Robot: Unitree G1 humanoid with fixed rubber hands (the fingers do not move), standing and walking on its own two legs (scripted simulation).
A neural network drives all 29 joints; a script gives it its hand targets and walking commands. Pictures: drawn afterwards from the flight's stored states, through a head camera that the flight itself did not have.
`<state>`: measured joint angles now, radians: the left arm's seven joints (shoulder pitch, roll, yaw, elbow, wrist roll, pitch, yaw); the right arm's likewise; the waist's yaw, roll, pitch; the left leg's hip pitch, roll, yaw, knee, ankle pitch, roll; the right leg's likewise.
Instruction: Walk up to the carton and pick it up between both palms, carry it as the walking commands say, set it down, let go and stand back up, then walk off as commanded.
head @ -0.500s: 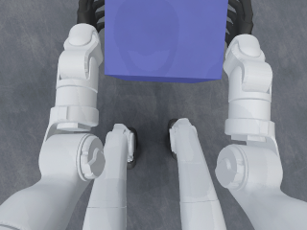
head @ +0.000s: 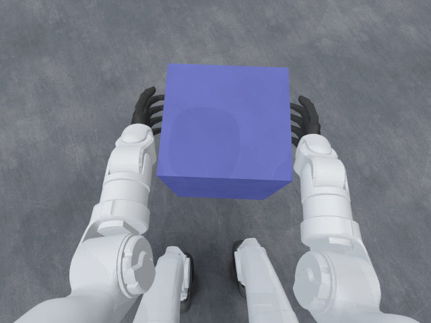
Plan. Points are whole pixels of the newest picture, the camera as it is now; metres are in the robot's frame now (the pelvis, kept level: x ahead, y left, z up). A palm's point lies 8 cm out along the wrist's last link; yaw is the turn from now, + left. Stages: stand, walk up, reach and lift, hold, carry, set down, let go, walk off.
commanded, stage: reach and lift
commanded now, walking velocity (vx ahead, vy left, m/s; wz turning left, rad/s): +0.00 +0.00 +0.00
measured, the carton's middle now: (223, 143) +0.45 -0.04 -0.10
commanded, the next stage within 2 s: none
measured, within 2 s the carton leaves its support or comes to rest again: neither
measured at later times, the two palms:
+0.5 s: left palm (124, 127) +0.43 +0.12 +0.03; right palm (317, 133) +0.40 -0.18 +0.05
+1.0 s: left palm (107, 120) +0.41 +0.12 +0.11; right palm (348, 128) +0.38 -0.18 +0.12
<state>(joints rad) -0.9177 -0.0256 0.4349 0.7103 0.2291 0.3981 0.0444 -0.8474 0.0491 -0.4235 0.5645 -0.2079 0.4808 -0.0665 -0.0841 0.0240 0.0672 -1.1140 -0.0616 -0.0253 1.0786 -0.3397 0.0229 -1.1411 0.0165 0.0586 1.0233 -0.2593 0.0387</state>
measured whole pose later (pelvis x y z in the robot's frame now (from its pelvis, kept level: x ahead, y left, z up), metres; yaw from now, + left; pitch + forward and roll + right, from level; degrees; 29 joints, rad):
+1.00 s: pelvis +0.08 +0.00 +0.09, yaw +0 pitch +2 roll -1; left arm -0.38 -0.17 0.32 0.43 0.28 0.53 0.00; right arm -0.33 0.17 -0.30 0.30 -0.28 0.60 -0.01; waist -0.08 0.01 -0.01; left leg -0.28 -0.04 -0.06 0.49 -0.24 0.03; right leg -0.30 0.01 0.05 0.43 -0.16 0.02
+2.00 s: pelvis +0.08 -0.01 +0.10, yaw +0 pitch -7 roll +0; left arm -0.30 -0.16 0.30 0.25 0.29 0.72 -0.02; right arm -0.31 0.16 -0.20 0.24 -0.29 0.75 -0.02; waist 0.01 0.01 0.05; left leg -0.06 -0.02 -0.06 0.42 -0.23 0.01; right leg -0.09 0.02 0.05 0.38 -0.16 0.00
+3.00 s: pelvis +0.08 -0.01 +0.10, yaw +0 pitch -9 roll +0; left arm -0.26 -0.15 0.25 0.24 0.28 0.76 -0.01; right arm -0.26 0.15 -0.18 0.22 -0.28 0.78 -0.01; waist 0.00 0.00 0.03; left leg -0.06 -0.03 -0.06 0.44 -0.24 0.01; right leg -0.09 0.02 0.05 0.41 -0.17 0.00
